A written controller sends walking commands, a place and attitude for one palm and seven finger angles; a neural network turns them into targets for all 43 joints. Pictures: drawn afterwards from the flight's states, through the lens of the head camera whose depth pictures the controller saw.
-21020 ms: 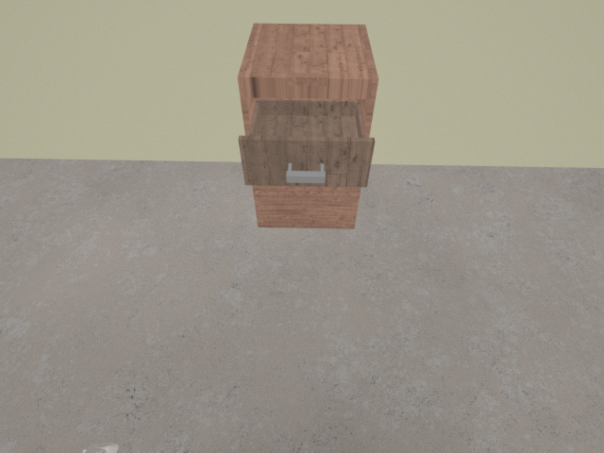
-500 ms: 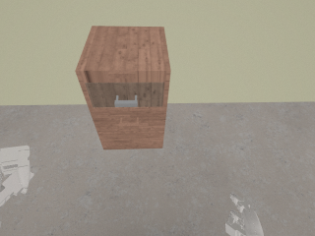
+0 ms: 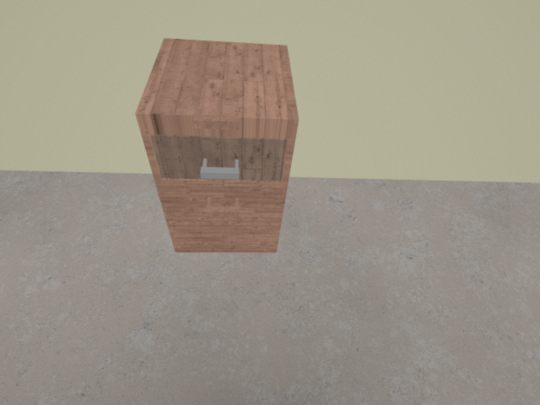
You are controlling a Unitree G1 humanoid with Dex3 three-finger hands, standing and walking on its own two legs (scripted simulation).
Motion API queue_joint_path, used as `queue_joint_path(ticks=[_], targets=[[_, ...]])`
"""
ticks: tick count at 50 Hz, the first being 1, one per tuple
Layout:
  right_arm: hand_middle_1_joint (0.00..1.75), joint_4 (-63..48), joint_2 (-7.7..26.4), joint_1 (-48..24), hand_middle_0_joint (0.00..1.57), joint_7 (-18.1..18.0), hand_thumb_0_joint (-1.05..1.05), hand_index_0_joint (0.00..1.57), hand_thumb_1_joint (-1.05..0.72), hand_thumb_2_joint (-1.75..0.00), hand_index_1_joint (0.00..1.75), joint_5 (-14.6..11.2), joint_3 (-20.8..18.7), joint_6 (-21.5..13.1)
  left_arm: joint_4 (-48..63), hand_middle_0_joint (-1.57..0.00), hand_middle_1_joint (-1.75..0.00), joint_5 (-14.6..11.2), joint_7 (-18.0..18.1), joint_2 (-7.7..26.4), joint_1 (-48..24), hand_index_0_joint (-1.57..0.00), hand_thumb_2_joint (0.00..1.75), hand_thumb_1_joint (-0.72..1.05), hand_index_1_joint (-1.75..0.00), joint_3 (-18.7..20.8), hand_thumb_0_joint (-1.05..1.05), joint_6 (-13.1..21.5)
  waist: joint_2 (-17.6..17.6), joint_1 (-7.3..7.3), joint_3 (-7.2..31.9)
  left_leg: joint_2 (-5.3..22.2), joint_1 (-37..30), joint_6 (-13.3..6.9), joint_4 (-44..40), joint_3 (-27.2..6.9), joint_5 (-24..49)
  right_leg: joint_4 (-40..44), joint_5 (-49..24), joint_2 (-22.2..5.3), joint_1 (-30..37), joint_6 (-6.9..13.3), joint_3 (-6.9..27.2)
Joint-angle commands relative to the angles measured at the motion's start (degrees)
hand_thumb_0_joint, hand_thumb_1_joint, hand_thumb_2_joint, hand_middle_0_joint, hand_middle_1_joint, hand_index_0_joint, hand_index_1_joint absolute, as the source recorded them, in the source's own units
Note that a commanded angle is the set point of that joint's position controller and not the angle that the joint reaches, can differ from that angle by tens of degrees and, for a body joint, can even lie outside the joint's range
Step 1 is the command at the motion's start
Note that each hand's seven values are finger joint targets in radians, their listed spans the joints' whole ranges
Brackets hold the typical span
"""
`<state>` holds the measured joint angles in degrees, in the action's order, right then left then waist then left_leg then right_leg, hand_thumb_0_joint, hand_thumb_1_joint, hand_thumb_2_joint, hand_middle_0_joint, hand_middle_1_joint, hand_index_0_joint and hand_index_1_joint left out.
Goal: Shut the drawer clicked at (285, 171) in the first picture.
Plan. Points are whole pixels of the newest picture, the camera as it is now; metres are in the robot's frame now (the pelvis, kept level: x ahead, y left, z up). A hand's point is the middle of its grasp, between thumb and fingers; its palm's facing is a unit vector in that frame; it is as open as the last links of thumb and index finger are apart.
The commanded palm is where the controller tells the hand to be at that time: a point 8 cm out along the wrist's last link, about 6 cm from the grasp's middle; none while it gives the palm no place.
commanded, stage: let the arm hang, fingers relaxed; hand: left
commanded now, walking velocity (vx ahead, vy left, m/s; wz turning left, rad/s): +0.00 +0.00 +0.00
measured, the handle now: (220, 167) +0.77 +0.18 -0.23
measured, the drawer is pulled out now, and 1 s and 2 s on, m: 0.00 0.00 0.00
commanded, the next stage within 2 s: look to check the result in 0.76 s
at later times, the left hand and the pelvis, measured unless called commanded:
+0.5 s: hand out of the picture -0.02 +0.16 -0.17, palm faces +0.03 -0.99 -0.16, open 7.1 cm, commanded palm none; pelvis +0.00 +0.00 +0.00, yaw +0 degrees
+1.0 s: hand out of the picture -0.01 +0.15 -0.17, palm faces +0.04 -0.99 -0.16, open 7.3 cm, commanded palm none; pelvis +0.00 -0.01 +0.00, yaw +0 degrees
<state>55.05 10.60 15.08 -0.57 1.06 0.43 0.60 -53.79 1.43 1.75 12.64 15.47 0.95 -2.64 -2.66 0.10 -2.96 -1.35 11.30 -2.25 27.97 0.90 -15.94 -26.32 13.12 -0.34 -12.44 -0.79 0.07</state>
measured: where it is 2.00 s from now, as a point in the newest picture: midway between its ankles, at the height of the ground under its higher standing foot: outside the picture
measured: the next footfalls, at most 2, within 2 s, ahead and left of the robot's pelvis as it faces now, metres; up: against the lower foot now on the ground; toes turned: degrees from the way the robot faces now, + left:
none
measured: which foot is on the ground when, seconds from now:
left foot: down 0.00-1.00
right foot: down 0.00-1.00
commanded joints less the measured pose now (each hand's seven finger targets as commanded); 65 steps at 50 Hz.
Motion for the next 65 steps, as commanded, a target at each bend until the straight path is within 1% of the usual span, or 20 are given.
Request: queue_joint_path(ticks=[1, 7, 9, 13, 17, 19, 22, 27, 28, 30, 32, 34, 36, 39, 40, 44, 45, 49, 60, 65], targets=[[0.3, 0.0, 6.5, 1.5, 0.2, -1.0, 0.0, 0.2, -0.9, -0.9, 0.3, -0.2, -1.7, -1.1, -1.6, -0.68, -0.82, -0.6, -0.8, 5.7, 1.9, -0.68, 0.9, 0.9, -0.82, 0.6, 0.0, 2.7, 8.4, -0.43, 1.3, 6.4, 1.7, -0.9, -9.5, -6.9, 4.1, 6.2, -2.5, -3.8, 3.2, 2.8, 3.8], [0.3, 4.6, 5.1, 7.2, 0.2, -1.6, 0.0, 0.2, -0.9, -0.9, 0.3, -0.4, -1.7, -1.3, -7.3, -0.44, -0.56, -0.7, -0.4, 3.5, 3.6, -0.44, 0.9, 0.9, -0.56, -0.1, 0.0, 2.9, 3.7, 0.07, 0.1, 7.4, 0.1, -1.4, -10.9, -7.9, 5.0, 6.4, -2.6, -3.8, 2.2, 2.8, 2.9], [0.3, 5.6, 4.5, 8.1, 0.2, -1.7, 0.0, 0.2, -0.9, -0.9, 0.3, -0.6, -1.7, -1.4, -8.5, -0.36, -0.47, -0.7, -0.2, 3.1, 4.6, -0.36, 0.9, 0.9, -0.47, -0.3, 0.0, 2.9, 4.2, -0.04, -0.6, 7.2, 0.0, -1.5, -10.8, -7.5, 5.6, 6.3, -2.4, -3.9, 1.8, 2.8, 2.9], [0.3, 7.2, 3.0, 9.7, 0.2, -1.9, 0.0, 0.2, -0.9, -0.9, 0.3, -0.5, -1.5, -1.5, -10.1, -0.2, -0.3, -0.8, 0.0, 1.8, 5.6, -0.2, 0.9, 0.9, -0.3, -0.3, 0.0, 2.9, 2.7, 0.13, -2.1, 7.0, 0.0, -1.4, -11.1, -7.1, 4.9, 6.2, -2.1, -4.1, 0.6, 2.8, 2.9], [0.3, 8.1, 1.8, 10.3, 0.2, -1.9, 0.0, 0.2, -0.9, -0.9, 0.3, -0.4, -1.5, -1.4, -10.7, -0.2, -0.3, -0.7, 0.3, 0.8, 6.3, -0.2, 0.9, 0.9, -0.3, -0.3, 0.0, 2.9, 2.6, 0.09, -3.8, 6.5, 1.2, -1.3, -11.2, -6.7, 3.2, 6.3, -1.3, -4.0, -0.2, 2.9, 3.2], [0.3, 8.2, 1.6, 10.6, 0.2, -1.8, 0.0, 0.2, -0.9, -0.9, 0.3, -0.6, -1.6, -1.5, -10.8, -0.2, -0.3, -0.7, 0.4, 0.8, 6.7, -0.2, 0.9, 0.9, -0.3, -0.2, 0.0, 3.0, 1.9, -0.04, -3.2, 6.4, 1.1, -1.3, -10.5, -6.4, 3.8, 6.2, -1.3, -4.1, 0.1, 2.8, 3.3], [0.3, 8.6, 0.7, 10.5, 0.2, -1.9, 0.0, 0.2, -0.9, -0.9, 0.3, -0.4, -1.7, -1.7, -10.7, -0.2, -0.3, -0.7, 0.5, -0.1, 6.5, -0.2, 0.9, 0.9, -0.3, -0.1, 0.0, 3.1, 3.0, 0.13, -3.6, 6.2, 1.0, -1.2, -10.7, -6.3, 3.7, 6.1, -1.4, -4.0, -0.7, 2.8, 3.5], [0.3, 8.7, -0.1, 10.3, 0.2, -1.9, 0.0, 0.2, -0.9, -0.9, 0.3, -0.3, -1.8, -1.8, -10.4, -0.2, -0.3, -0.6, 0.5, -0.7, 6.3, -0.2, 0.9, 0.9, -0.3, 0.2, 0.0, 3.2, 2.9, 0.07, -3.9, 6.0, 1.0, -1.0, -10.2, -5.7, 4.7, 6.1, -2.2, -4.0, -0.9, 2.9, 3.7], [0.3, 8.7, -0.2, 10.4, 0.2, -2.0, 0.0, 0.2, -0.9, -0.9, 0.3, -0.3, -1.8, -1.8, -10.5, -0.2, -0.3, -0.6, 0.6, -0.8, 6.2, -0.2, 0.9, 0.9, -0.3, 0.2, 0.0, 3.3, 3.8, 0.15, -4.1, 6.0, 1.0, -0.9, -10.1, -5.6, 5.4, 6.0, -2.7, -4.0, -1.0, 2.9, 3.7], [0.3, 8.7, -0.3, 10.5, 0.2, -2.0, 0.0, 0.2, -0.9, -0.9, 0.3, -0.4, -1.8, -1.8, -10.4, -0.2, -0.3, -0.6, 0.6, -0.8, 6.3, -0.2, 0.9, 0.9, -0.3, 0.2, 0.0, 3.3, 2.7, 0.21, -4.1, 6.1, 1.0, -0.9, -9.7, -5.5, 5.8, 6.1, -2.7, -4.0, -1.0, 2.9, 3.7], [0.3, 8.6, -0.2, 10.3, 0.2, -2.0, 0.0, 0.2, -0.9, -0.9, 0.3, -0.4, -1.9, -1.9, -10.2, -0.2, -0.3, -0.6, 0.5, -0.9, 6.2, -0.2, 0.9, 0.9, -0.3, 0.2, 0.0, 3.4, 4.0, 0.22, -3.9, 6.1, 0.4, -0.9, -9.7, -5.4, 6.6, 6.1, -3.3, -4.0, -1.1, 2.9, 3.9], [0.3, 8.5, -0.1, 10.2, 0.2, -2.0, 0.0, 0.2, -0.9, -0.9, 0.3, -0.5, -2.0, -1.8, -10.2, -0.2, -0.3, -0.6, 0.6, -0.8, 6.6, -0.2, 0.9, 0.9, -0.3, 0.2, 0.0, 3.5, 2.4, 0.13, -2.9, 6.1, -0.2, -0.9, -8.9, -5.2, 7.1, 6.3, -3.4, -4.1, -0.7, 2.9, 3.8], [0.3, 8.7, -0.2, 10.2, 0.2, -2.0, 0.0, 0.2, -0.9, -0.9, 0.3, -0.4, -2.0, -1.8, -10.1, -0.2, -0.3, -0.7, 0.6, -0.9, 6.3, -0.2, 0.9, 0.9, -0.3, 0.2, 0.0, 3.5, 2.3, 0.32, -2.7, 6.1, -0.9, -0.8, -8.9, -5.0, 8.0, 6.2, -4.1, -4.2, -0.8, 2.9, 3.9], [0.3, 8.6, 0.1, 10.2, 0.2, -2.1, 0.0, 0.2, -0.9, -0.9, 0.3, -0.5, -2.0, -1.8, -10.0, -0.2, -0.3, -0.7, 0.6, -0.8, 6.3, -0.2, 0.9, 0.9, -0.3, 0.3, 0.0, 3.5, 3.1, 0.32, -2.5, 6.2, -1.0, -0.7, -8.7, -4.9, 8.5, 6.3, -4.2, -4.1, -0.5, 2.9, 3.9], [0.3, 8.8, -0.2, 10.0, 0.2, -2.1, 0.0, 0.2, -0.9, -0.9, 0.3, -0.4, -1.9, -1.8, -10.2, -0.2, -0.3, -0.7, 0.6, -0.9, 6.2, -0.2, 0.9, 0.9, -0.3, 0.3, 0.0, 3.5, 2.3, 0.29, -2.8, 6.3, -1.1, -0.7, -8.9, -4.8, 8.8, 6.3, -4.7, -4.1, -0.6, 3.0, 4.0], [0.3, 8.9, 0.2, 10.1, 0.2, -2.1, 0.0, 0.2, -0.9, -0.9, 0.3, -0.5, -1.9, -1.7, -10.2, -0.2, -0.3, -0.7, 0.6, -0.8, 6.3, -0.2, 0.9, 0.9, -0.3, 0.3, 0.0, 3.5, 3.2, 0.28, -2.9, 6.2, -1.0, -0.5, -8.8, -4.9, 8.3, 6.5, -3.8, -3.9, -0.5, 3.0, 4.1], [0.3, 9.0, -0.2, 10.0, 0.2, -2.1, 0.0, 0.2, -0.9, -0.9, 0.3, -0.4, -1.8, -1.7, -10.3, -0.2, -0.3, -0.8, 0.6, -0.9, 6.3, -0.2, 0.9, 0.9, -0.3, 0.3, 0.0, 3.5, 2.4, 0.27, -3.2, 6.2, -1.0, -0.6, -9.0, -4.9, 8.1, 6.6, -3.7, -4.1, -0.6, 3.1, 4.0], [0.3, 9.1, 0.1, 10.2, 0.2, -2.2, 0.0, 0.2, -0.9, -0.9, 0.3, -0.5, -1.9, -1.7, -10.4, -0.2, -0.3, -0.8, 0.6, -0.9, 6.4, -0.2, 0.9, 0.9, -0.3, 0.3, 0.0, 3.6, 2.6, 0.31, -2.2, 6.2, -1.5, -0.4, -8.4, -4.6, 9.0, 6.7, -4.6, -4.1, 0.1, 3.2, 4.2], [0.3, 9.6, -0.3, 9.9, 0.2, -2.2, 0.0, 0.2, -0.9, -0.9, 0.3, -0.4, -1.8, -1.6, -10.7, -0.2, -0.3, -0.8, 0.7, -1.2, 6.2, -0.2, 0.9, 0.9, -0.3, 0.3, 0.0, 3.6, 3.3, 0.42, -3.4, 6.3, -1.6, -0.2, -8.8, -4.2, 8.5, 7.0, -4.3, -4.0, -0.6, 3.2, 4.4], [0.3, 9.6, -0.2, 9.9, 0.2, -2.3, 0.0, 0.2, -0.9, -0.9, 0.3, -0.4, -1.8, -1.7, -10.6, -0.2, -0.3, -0.8, 0.7, -1.2, 6.1, -0.2, 0.9, 0.9, -0.3, 0.4, 0.0, 3.6, 3.0, 0.34, -2.7, 6.4, -2.0, -0.2, -8.7, -4.3, 9.0, 6.8, -4.6, -3.9, -0.3, 3.2, 4.5]])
